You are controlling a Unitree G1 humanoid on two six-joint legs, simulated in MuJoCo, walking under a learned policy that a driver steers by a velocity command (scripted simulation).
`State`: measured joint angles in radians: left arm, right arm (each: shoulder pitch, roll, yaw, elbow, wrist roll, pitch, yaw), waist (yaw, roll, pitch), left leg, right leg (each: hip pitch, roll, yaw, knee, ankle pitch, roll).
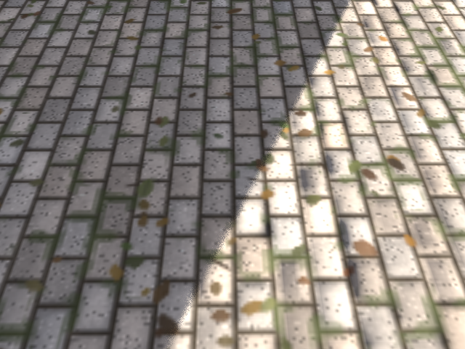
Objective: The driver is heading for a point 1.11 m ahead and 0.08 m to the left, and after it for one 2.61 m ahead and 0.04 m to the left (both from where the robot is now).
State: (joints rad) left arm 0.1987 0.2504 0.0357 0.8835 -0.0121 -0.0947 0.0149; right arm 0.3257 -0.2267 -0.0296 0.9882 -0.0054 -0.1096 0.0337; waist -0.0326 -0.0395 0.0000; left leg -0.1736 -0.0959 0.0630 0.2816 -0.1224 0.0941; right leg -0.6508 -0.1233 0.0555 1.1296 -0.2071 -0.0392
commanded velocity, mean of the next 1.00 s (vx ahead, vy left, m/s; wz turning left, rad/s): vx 0.50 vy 0.00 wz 0.00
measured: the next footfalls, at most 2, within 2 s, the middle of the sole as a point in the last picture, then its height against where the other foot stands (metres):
right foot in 0.30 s outside the picture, level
left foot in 0.86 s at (210, 309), level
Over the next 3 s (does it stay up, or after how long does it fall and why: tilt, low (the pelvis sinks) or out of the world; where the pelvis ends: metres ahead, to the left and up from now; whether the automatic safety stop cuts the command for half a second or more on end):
stays up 1.06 -0.03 -0.01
